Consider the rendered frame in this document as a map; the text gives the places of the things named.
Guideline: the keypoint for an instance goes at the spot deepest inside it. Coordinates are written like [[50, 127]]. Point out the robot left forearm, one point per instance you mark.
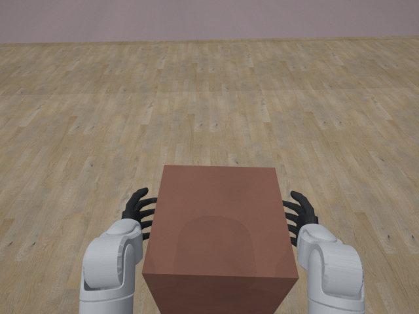
[[108, 269]]

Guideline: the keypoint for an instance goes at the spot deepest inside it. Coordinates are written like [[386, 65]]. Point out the robot right forearm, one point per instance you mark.
[[335, 272]]

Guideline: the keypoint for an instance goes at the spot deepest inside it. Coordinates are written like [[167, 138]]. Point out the carton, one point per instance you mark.
[[219, 242]]

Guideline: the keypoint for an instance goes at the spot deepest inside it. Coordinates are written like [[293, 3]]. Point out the right robot hand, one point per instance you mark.
[[305, 214]]

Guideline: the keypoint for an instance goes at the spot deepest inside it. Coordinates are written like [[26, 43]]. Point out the left robot hand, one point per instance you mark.
[[134, 206]]

